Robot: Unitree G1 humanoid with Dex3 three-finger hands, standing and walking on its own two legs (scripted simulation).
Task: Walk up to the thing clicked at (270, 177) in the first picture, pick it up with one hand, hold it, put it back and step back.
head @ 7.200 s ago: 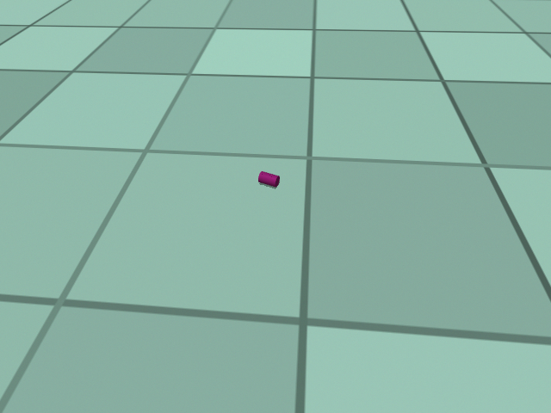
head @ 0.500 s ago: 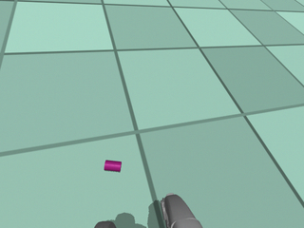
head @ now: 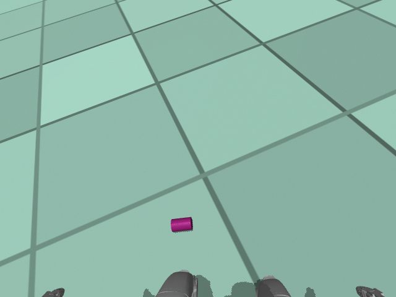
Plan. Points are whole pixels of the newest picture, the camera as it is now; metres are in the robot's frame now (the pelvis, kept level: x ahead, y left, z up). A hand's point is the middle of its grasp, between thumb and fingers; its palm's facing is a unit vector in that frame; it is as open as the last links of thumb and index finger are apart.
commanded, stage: walk up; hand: left
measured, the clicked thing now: (181, 224) +0.51 +0.23 -0.70
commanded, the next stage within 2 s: stand in 0.56 s
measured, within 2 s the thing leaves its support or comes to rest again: neither
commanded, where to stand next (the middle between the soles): +0.10 -0.01 m, yaw +3 degrees
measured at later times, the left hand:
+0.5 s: hand out of the picture +0.08 +0.25 -0.15, palm faces -0.10 -0.95 -0.28, open 7.4 cm
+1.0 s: hand out of the picture +0.13 +0.17 -0.11, palm faces -0.07 -0.94 -0.34, open 7.4 cm
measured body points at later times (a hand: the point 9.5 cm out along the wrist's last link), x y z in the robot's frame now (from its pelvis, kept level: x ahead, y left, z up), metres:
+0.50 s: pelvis +0.00 -0.02 +0.01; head +0.01 +0.03 +0.46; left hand +0.09 +0.30 -0.13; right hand -0.06 -0.40 -0.03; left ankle +0.02 +0.18 -0.70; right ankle +0.03 -0.18 -0.68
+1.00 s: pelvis +0.03 -0.07 +0.03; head +0.04 -0.08 +0.48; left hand +0.14 +0.21 -0.09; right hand +0.12 -0.37 -0.10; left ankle +0.08 +0.04 -0.70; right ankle +0.03 -0.18 -0.70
